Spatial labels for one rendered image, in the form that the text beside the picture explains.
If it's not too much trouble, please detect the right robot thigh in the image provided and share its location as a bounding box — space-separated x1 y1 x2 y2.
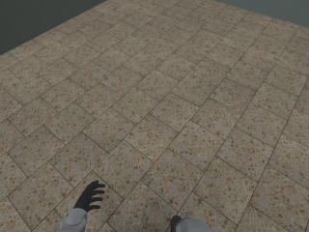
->
176 218 213 232

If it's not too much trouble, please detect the robot left forearm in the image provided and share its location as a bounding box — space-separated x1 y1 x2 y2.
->
58 208 88 232

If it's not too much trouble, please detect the left robot hand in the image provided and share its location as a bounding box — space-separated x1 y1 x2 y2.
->
73 180 105 213

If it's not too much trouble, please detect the robot right foot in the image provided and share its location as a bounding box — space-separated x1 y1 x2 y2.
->
170 216 181 232

